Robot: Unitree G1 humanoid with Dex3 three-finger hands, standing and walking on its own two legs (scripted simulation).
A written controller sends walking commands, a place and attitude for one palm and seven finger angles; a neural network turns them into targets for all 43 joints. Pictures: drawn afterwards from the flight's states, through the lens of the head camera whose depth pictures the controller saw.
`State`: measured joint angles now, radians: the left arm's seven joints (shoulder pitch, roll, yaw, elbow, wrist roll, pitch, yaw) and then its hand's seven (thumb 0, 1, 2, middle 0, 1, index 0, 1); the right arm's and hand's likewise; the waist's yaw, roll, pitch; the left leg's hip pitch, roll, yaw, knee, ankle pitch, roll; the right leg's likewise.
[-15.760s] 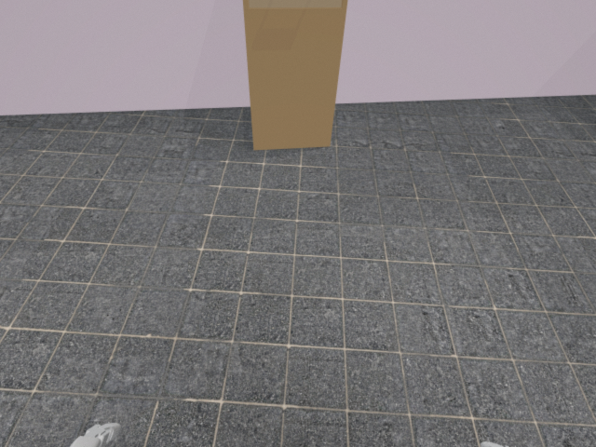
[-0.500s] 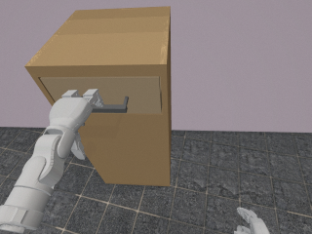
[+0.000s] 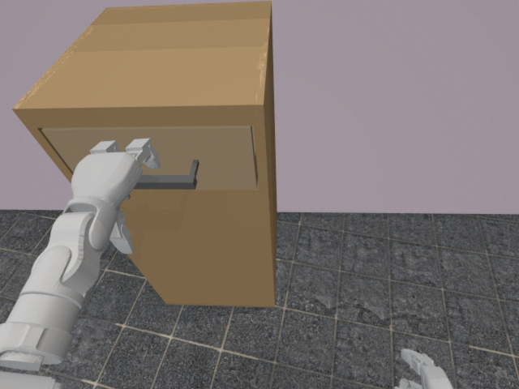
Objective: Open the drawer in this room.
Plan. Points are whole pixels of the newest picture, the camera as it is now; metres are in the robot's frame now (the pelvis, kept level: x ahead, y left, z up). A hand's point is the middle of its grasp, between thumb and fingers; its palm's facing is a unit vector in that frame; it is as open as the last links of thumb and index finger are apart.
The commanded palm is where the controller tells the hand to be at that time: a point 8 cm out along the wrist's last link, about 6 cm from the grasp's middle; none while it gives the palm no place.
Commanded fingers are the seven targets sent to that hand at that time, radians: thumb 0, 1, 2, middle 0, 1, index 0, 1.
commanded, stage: move the hooked fingers above the handle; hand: left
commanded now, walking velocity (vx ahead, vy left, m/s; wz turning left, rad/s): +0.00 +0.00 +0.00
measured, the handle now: (152, 173) +0.47 +0.26 +0.04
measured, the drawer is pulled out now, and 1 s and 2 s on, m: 0.00 0.00 0.00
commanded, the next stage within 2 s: none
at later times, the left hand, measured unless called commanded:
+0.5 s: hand (131, 180) +0.41 +0.26 +0.09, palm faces +0.02 -0.03 -1.00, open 13.8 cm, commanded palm +0.38 +0.25 +0.15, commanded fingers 0.00 -0.50 0.30 -0.30 -1.20 -0.30 -1.20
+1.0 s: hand (118, 173) +0.41 +0.28 +0.11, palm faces -0.01 -0.02 -1.00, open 13.8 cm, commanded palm +0.38 +0.26 +0.15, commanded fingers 0.00 -0.50 0.30 -0.30 -1.20 -0.30 -1.20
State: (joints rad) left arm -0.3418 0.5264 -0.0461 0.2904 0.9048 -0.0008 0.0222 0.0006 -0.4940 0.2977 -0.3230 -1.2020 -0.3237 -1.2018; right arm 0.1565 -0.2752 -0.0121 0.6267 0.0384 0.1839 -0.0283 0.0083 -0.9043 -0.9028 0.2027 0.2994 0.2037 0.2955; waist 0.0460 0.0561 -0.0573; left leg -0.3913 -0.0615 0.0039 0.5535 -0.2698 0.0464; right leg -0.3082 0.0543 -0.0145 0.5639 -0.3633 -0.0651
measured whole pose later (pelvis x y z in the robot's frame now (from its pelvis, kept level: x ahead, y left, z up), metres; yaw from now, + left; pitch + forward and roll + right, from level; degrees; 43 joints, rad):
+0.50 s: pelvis +0.00 +0.01 +0.00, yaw -2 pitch +9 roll +0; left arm -0.49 0.54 -0.01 0.56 0.96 0.00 0.08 0.00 -0.49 0.30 -0.32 -1.20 -0.32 -1.20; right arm 0.25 -0.26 -0.03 0.64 0.05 0.21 -0.03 0.01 -0.90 -0.90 0.20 0.30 0.20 0.30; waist -0.01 0.06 -0.09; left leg -0.47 -0.05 0.03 0.59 -0.28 0.05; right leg -0.39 0.06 0.01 0.60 -0.37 -0.06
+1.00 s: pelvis -0.01 +0.02 +0.00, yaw -1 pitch +9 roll +0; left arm -0.60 0.55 -0.06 0.67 0.95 0.04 0.05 0.00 -0.49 0.30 -0.32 -1.20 -0.32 -1.20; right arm 0.25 -0.26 -0.02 0.63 0.06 0.19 -0.03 0.01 -0.90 -0.90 0.20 0.30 0.20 0.30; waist 0.00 0.06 -0.10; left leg -0.46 -0.06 0.03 0.58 -0.27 0.07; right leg -0.38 0.05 0.00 0.58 -0.35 -0.04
